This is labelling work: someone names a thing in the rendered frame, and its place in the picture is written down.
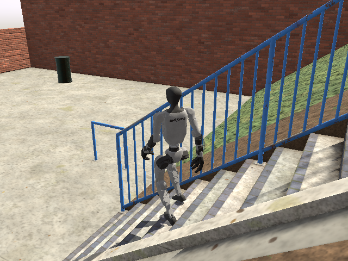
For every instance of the stairs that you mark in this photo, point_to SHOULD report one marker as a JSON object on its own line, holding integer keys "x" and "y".
{"x": 323, "y": 160}

